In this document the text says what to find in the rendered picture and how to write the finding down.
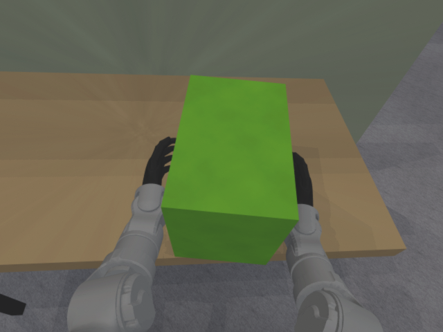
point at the right robot forearm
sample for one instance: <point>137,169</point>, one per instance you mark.
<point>308,264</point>

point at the robot right hand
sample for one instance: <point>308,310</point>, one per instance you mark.
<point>304,191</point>

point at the left robot forearm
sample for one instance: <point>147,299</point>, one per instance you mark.
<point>138,246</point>

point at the right robot upper arm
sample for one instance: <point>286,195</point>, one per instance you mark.
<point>325,311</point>

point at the robot left hand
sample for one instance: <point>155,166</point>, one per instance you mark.
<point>155,169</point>

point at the carton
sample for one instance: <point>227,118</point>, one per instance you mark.
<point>231,191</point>

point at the table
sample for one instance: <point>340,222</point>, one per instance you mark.
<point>74,148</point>

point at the left robot upper arm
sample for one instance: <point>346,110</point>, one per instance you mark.
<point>116,303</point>

